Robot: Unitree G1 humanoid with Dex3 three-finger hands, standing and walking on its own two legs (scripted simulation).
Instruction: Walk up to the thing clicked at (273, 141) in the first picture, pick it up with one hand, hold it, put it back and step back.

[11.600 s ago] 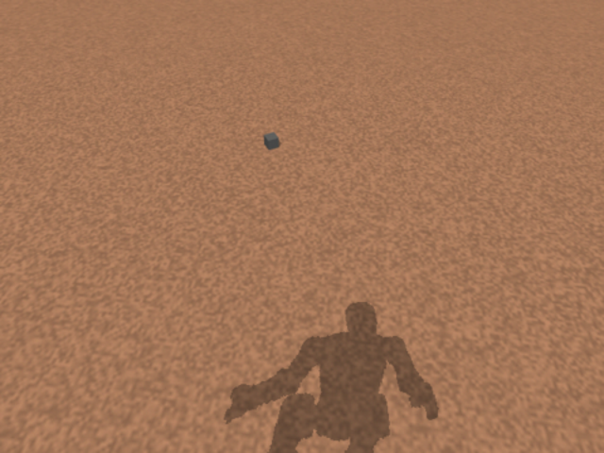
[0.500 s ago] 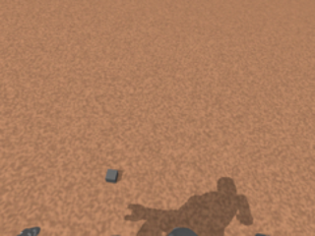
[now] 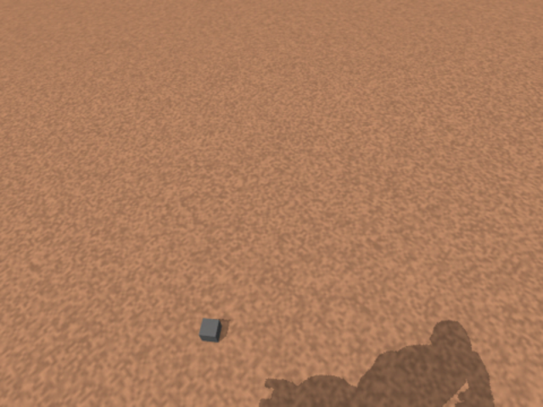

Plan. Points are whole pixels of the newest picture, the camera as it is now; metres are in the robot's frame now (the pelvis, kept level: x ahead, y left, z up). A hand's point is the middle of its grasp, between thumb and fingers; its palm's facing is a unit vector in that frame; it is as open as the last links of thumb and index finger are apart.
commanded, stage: walk up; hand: left
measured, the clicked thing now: (210, 330) +0.50 +0.27 -0.74
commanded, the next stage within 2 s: stand in 0.66 s
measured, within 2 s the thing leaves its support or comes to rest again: neither
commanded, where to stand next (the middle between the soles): +0.12 +0.03 m, yaw +1 degrees
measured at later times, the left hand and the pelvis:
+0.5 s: hand out of the picture +0.05 +0.30 -0.17, palm faces +0.01 -0.93 -0.36, open 7.4 cm; pelvis -0.02 +0.03 -0.01, yaw +1 degrees
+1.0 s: hand out of the picture +0.08 +0.28 -0.15, palm faces -0.02 -0.94 -0.34, open 7.4 cm; pelvis +0.00 +0.03 +0.01, yaw +1 degrees
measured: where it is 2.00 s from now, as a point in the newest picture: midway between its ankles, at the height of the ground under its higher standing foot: outside the picture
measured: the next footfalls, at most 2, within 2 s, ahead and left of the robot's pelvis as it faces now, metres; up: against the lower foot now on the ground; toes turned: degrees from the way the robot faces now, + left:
left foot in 0.18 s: +0.08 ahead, +0.16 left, +0.00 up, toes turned +1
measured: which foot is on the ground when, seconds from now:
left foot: up 0.00-0.16, down 0.18-1.00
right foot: down 0.00-1.00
